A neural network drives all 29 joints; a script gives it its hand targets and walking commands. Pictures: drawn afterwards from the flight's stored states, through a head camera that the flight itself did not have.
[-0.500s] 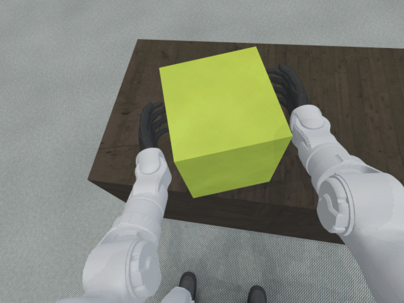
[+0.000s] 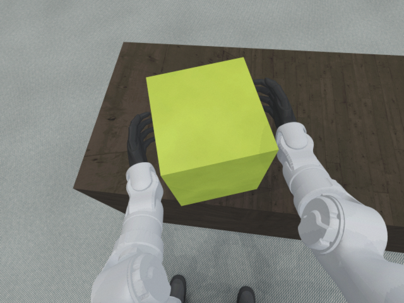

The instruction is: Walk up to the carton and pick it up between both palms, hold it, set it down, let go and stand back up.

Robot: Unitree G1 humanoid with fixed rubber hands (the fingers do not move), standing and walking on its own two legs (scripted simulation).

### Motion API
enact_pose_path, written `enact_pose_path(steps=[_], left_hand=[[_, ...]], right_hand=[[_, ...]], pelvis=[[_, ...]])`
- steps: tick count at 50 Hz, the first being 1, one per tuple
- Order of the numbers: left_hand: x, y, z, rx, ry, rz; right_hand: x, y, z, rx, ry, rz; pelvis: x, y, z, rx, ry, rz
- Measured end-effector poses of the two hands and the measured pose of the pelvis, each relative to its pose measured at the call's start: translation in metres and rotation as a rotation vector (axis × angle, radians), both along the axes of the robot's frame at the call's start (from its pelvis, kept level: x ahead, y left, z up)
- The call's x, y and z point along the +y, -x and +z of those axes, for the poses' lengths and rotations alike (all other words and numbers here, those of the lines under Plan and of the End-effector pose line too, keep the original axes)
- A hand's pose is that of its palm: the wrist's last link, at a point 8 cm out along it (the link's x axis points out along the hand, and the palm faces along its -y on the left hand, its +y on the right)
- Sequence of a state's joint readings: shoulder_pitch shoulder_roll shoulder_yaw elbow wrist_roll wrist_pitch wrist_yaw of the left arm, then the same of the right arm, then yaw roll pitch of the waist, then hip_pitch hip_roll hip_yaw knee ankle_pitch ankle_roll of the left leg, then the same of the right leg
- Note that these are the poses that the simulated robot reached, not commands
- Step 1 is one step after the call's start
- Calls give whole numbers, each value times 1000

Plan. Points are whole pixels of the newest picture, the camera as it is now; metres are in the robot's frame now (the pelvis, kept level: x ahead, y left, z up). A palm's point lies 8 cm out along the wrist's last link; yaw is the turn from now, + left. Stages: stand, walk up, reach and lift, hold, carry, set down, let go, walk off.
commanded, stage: reach and lift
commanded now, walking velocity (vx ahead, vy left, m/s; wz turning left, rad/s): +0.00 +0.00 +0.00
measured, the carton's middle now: (208, 140) +0.45 +0.09 -0.07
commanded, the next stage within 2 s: none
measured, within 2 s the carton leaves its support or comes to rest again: neither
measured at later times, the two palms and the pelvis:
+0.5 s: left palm (140, 156) +0.37 +0.21 -0.02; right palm (281, 117) +0.49 -0.05 +0.00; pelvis +0.00 +0.01 +0.00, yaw +0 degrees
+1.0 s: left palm (141, 158) +0.37 +0.21 -0.03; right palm (280, 117) +0.49 -0.05 +0.00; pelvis +0.00 +0.00 +0.00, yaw +2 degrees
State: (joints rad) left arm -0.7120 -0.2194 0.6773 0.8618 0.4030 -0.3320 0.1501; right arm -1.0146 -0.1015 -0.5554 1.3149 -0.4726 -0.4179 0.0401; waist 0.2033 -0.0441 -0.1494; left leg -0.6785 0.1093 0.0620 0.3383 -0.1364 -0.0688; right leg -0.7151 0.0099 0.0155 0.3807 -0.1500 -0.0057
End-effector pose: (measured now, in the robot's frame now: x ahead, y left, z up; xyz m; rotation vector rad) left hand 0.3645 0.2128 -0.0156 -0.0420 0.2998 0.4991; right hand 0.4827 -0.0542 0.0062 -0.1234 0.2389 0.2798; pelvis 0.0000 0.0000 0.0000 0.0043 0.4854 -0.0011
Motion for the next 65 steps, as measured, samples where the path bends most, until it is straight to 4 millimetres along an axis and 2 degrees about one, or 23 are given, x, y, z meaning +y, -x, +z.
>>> enact_pose_path(steps=[8, 21, 35, 45, 65], left_hand=[[1, -2, -7, -33, 7, -1], [2, -2, -7, -15, -29, -26], [0, -1, -8, -19, -10, 1], [0, -1, -10, -41, 3, 4], [3, 1, -18, -113, 20, -12]], right_hand=[[1, -5, -1, -25, 21, 20], [1, -3, -3, -13, -24, 6], [0, -2, -6, -16, -49, 1], [0, -3, -7, -37, -40, 4], [3, 0, -5, -96, 8, 12]], pelvis=[[2, -6, 0, 16, 5, 28], [11, 3, -1, 28, 4, 8], [-2, 2, -2, 43, 1, 17], [-2, 0, -4, 51, 3, 31], [9, 18, -8, 96, 12, 42]])
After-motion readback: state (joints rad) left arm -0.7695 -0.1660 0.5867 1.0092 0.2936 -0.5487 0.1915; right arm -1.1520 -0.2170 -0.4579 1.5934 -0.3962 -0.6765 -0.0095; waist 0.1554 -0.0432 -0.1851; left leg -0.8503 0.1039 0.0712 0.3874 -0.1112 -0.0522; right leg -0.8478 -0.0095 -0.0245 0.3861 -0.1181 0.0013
